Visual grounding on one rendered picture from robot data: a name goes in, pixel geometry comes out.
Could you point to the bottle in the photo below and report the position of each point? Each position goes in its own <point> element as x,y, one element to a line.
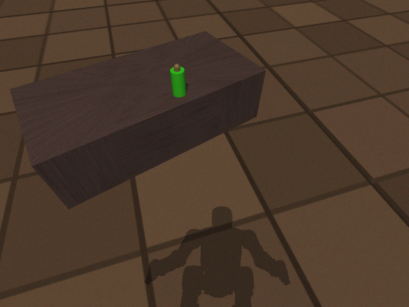
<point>178,80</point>

